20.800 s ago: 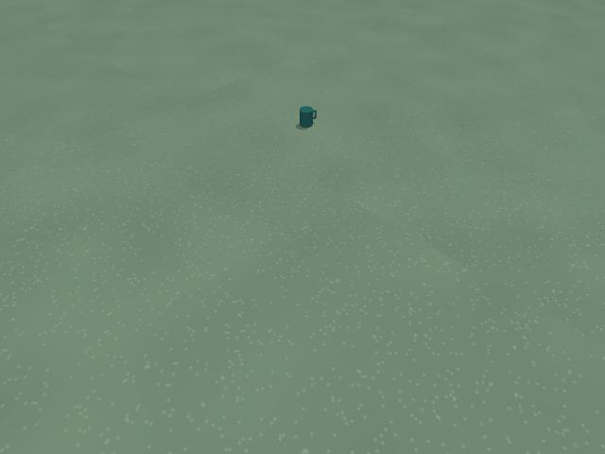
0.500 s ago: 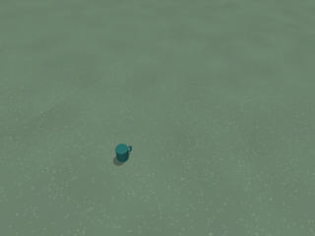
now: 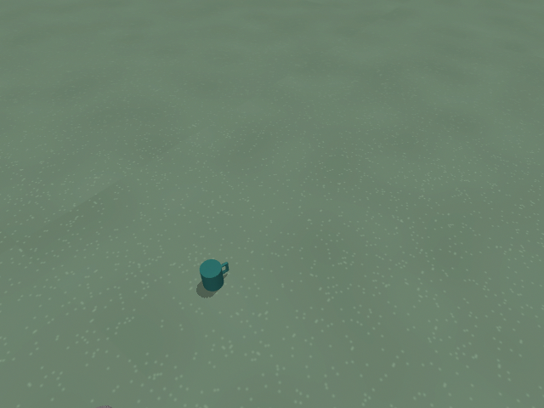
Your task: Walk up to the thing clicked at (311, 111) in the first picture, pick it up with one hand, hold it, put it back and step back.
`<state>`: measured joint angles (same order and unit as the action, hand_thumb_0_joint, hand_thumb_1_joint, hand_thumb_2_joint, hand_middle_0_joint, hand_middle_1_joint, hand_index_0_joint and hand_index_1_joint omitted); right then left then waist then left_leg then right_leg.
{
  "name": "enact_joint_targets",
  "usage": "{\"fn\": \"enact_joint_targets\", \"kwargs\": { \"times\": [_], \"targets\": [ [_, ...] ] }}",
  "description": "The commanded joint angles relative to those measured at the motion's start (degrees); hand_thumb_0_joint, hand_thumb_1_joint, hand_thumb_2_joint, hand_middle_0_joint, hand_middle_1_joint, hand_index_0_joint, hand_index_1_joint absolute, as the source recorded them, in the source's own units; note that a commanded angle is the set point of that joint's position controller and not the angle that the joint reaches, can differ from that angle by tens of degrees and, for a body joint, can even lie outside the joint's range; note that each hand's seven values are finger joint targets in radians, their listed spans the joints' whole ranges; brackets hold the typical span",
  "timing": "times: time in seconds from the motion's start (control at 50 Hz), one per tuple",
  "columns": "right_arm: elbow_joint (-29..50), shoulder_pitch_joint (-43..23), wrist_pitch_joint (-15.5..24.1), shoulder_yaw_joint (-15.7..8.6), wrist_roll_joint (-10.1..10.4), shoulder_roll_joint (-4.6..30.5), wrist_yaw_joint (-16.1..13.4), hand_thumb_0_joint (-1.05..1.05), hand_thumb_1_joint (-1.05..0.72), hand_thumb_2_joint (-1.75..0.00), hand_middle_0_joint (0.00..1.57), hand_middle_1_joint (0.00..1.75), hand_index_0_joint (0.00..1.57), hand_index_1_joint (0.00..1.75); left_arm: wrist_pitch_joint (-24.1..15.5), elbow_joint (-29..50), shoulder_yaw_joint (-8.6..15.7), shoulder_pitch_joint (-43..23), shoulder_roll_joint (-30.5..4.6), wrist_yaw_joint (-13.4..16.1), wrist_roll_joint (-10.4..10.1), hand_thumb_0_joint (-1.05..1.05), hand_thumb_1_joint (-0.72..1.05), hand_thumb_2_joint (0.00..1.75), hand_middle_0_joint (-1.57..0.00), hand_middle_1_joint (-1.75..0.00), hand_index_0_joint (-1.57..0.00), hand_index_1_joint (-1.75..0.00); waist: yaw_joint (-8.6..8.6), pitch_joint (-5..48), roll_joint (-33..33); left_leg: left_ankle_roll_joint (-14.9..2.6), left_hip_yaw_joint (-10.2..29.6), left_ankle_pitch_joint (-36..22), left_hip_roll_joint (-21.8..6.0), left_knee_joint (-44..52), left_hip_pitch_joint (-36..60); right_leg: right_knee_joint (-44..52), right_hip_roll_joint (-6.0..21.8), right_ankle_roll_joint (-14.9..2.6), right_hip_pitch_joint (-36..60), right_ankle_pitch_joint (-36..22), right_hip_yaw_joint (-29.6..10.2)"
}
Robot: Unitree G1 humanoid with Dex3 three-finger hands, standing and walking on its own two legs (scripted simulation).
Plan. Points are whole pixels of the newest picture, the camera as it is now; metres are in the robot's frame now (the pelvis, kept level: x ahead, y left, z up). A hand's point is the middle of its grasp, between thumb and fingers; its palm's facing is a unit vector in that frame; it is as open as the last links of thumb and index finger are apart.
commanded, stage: walk up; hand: left
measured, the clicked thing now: (215, 273) +0.80 +0.23 -0.72
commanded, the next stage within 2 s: stand in 0.18 s
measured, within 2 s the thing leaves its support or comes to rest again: neither
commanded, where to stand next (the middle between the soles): +0.40 +0.01 m, yaw -1 degrees
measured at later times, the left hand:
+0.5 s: hand out of the picture +0.07 +0.25 -0.15, palm faces -0.03 -0.94 -0.34, open 7.4 cm
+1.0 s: hand out of the picture +0.08 +0.24 -0.15, palm faces -0.06 -0.94 -0.34, open 7.4 cm
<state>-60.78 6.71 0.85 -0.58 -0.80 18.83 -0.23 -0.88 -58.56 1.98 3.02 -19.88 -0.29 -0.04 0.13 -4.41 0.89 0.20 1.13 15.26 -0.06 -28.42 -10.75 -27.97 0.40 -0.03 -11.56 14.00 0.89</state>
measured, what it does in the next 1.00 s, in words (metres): stands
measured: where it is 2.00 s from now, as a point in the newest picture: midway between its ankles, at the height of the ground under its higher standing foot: outside the picture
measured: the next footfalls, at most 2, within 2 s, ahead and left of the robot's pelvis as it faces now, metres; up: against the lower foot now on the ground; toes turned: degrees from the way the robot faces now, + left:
left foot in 1.50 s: +0.20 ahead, +0.17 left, +0.00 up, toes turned +3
right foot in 1.96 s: +0.35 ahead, -0.09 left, +0.00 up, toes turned -7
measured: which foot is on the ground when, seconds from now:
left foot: down 0.00-1.00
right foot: down 0.00-1.00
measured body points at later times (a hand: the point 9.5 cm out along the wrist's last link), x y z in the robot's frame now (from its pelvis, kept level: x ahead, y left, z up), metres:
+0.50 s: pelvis +0.00 +0.00 +0.01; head +0.01 +0.00 +0.46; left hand +0.07 +0.30 -0.12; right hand +0.09 -0.30 -0.12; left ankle +0.00 +0.12 -0.74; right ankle +0.01 -0.12 -0.74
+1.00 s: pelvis +0.00 -0.01 +0.01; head +0.01 -0.01 +0.46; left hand +0.08 +0.29 -0.12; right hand +0.06 -0.31 -0.13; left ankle +0.00 +0.12 -0.74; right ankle +0.01 -0.12 -0.74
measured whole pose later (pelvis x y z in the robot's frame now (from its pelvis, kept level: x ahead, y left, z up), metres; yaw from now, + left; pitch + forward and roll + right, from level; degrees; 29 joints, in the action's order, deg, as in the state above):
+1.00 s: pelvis +0.00 -0.01 +0.01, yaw -1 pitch -2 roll +0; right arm -65.8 7.2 0.3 -0.2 -0.8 20.0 0.6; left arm -1.2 -64.9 -0.8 6.4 -20.2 -0.5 0.3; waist 0.5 -3.1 0.0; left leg 1.3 0.5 9.9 -1.0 -17.7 -5.8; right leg -18.8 -0.5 -0.8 -7.7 9.2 0.3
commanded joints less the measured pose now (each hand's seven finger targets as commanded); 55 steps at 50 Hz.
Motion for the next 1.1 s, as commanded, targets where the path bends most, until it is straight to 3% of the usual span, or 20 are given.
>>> {"fn": "enact_joint_targets", "kwargs": {
  "times": [0.0, 0.14, 0.16, 0.32, 0.38, 0.46, 0.76, 0.96, 1.08],
  "targets": [
    [2.3, -3.1, 1.5, -2.7, 0.1, 12.8, -0.7, 0.0, -0.9, -0.9, 0.2, 0.3, 0.2, 0.3, -1.0, 2.5, 2.8, -1.8, -12.3, 0.8, 0.1, 0.0, 0.9, 0.9, -0.2, -0.3, -0.2, -0.3, -0.9, 7.8, -2.3, -2.32, 5.5, -14.7, -6.8, 6.5, -0.9, 4.9, 6.3, -2.16, 7.1, -13.3, -5.6],
    [1.0, -5.0, 1.3, -2.5, -0.2, 12.3, -0.5, 0.0, -0.9, -0.9, 0.2, 0.3, 0.2, 0.3, -0.9, 1.0, 2.7, -2.7, -12.1, 0.5, 0.5, 0.0, 0.9, 0.9, -0.2, -0.3, -0.2, -0.3, -0.81, 7.1, -1.9, -1.9, 5.2, -11.2, -6.8, 8.7, 0.2, 7.9, 6.3, -1.62, 6.5, -10.9, -5.7],
    [1.3, -5.2, 1.5, -2.3, 0.3, 12.8, -0.2, 0.0, -0.9, -0.9, 0.2, 0.3, 0.2, 0.3, -1.0, -0.5, 1.4, -1.6, -11.0, 0.4, 0.3, 0.0, 0.9, 0.9, -0.2, -0.3, -0.2, -0.3, -0.21, 8.8, -3.4, -1.69, 5.7, -11.0, -7.4, 11.1, 3.7, 9.1, 6.7, -1.72, 6.2, -10.1, -6.3],
    [0.0, -5.4, 1.6, -2.4, 0.3, 13.3, 0.1, 0.0, -0.9, -0.9, 0.2, 0.3, 0.2, 0.3, -1.6, -2.5, 0.5, -1.5, -12.0, 0.4, 0.5, 0.0, 0.9, 0.9, -0.2, -0.3, -0.2, -0.3, -0.12, 6.8, -1.9, -1.32, 5.4, -12.5, -7.7, 12.9, 4.9, 11.3, 6.7, -1.16, 6.0, -10.1, -5.9],
    [-0.4, -5.0, 1.4, -2.2, 0.3, 13.0, 0.2, 0.0, -0.9, -0.9, 0.2, 0.3, 0.2, 0.3, -1.5, -3.0, 0.3, -0.9, -12.3, 0.4, 0.5, 0.0, 0.9, 0.9, -0.2, -0.3, -0.2, -0.3, -0.06, 5.2, -1.0, -1.13, 5.1, -8.8, -7.3, 13.7, 4.6, 12.4, 6.7, -1.17, 4.6, -7.0, -6.4],
    [-0.6, -4.7, 1.4, -2.2, 0.3, 13.2, 0.3, 0.0, -0.9, -0.9, 0.2, 0.3, 0.2, 0.3, -1.8, -2.9, 0.0, -0.5, -12.4, 0.5, 0.5, 0.0, 0.9, 0.9, -0.2, -0.3, -0.2, -0.3, 0.07, 7.1, -1.0, -1.21, 4.6, -12.0, -7.4, 13.0, 5.8, 12.1, 7.1, -1.16, 5.6, -11.2, -6.5],
    [-1.6, -2.5, 0.9, -1.7, 0.2, 12.7, 0.5, 0.0, -0.9, -0.9, 0.2, 0.3, 0.2, 0.3, -1.5, -3.1, -0.3, 1.0, -13.1, 0.6, 0.4, 0.0, 0.9, 0.9, -0.2, -0.3, -0.2, -0.3, 0.0, 4.2, -0.9, -1.02, 4.4, -5.2, -6.8, 14.1, 2.9, 13.5, 6.8, -1.22, 3.7, -3.3, -7.2],
    [-1.5, -2.7, 1.1, -1.7, 0.3, 13.5, 0.2, 0.0, -0.9, -0.9, 0.2, 0.3, 0.2, 0.3, -1.5, -2.8, -0.3, 1.1, -12.9, 0.6, 0.3, 0.0, 0.9, 0.9, -0.2, -0.3, -0.2, -0.3, -0.2, 6.8, -1.9, -0.81, 4.1, -11.6, -7.4, 13.0, 5.0, 11.8, 7.0, -1.53, 6.2, -12.0, -6.9],
    [-1.8, -2.3, 1.1, -1.3, 0.3, 13.4, 0.0, 0.0, -0.9, -0.9, 0.2, 0.3, 0.2, 0.3, -1.1, -3.1, -0.2, 0.9, -13.1, 0.5, 0.3, 0.0, 0.9, 0.9, -0.2, -0.3, -0.2, -0.3, -0.33, 5.4, -1.4, -0.65, 4.2, -10.2, -7.6, 13.7, 4.4, 12.0, 6.9, -1.56, 5.5, -10.1, -6.9]
  ]
}}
